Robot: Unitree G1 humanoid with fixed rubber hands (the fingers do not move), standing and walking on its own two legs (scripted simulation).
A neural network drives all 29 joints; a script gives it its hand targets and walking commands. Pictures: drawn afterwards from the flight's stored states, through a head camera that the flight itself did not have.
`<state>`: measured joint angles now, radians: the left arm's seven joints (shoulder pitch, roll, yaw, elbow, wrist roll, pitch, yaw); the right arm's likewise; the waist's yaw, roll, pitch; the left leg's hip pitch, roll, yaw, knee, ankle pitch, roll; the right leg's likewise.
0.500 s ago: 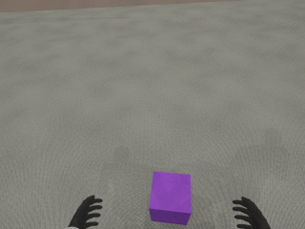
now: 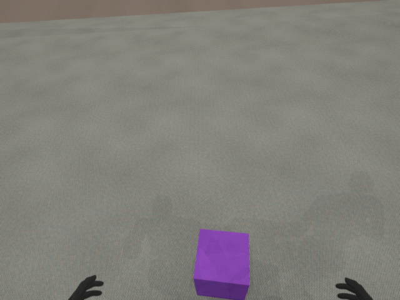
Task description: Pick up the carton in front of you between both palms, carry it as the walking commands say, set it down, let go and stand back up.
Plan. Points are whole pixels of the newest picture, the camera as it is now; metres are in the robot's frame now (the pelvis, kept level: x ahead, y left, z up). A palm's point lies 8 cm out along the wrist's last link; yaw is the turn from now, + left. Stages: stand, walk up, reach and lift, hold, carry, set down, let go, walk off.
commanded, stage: stand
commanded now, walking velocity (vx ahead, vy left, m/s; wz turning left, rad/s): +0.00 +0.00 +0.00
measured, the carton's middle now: (222, 265) +0.42 -0.02 -0.64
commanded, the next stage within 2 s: none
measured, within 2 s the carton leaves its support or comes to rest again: neither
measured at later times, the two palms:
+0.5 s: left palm out of the picture +0.12 +0.29 -0.08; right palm out of the picture +0.13 -0.29 -0.09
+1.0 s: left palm out of the picture +0.08 +0.30 -0.09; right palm out of the picture +0.09 -0.30 -0.09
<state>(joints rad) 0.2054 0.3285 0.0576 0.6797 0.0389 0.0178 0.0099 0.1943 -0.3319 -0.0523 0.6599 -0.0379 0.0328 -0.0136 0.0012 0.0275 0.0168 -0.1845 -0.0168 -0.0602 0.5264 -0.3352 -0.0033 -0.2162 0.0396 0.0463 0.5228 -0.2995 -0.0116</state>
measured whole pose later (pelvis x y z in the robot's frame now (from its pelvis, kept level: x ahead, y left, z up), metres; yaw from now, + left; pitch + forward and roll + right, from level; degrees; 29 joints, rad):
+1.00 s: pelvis -0.01 +0.00 +0.01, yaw +0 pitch -2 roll +0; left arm 0.14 0.37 0.02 0.96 0.02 -0.01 0.01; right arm 0.15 -0.38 -0.01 0.95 -0.02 -0.01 -0.02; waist 0.01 0.01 0.03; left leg -0.10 -0.02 -0.07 0.38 -0.24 -0.01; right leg -0.13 0.03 0.04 0.39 -0.21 -0.01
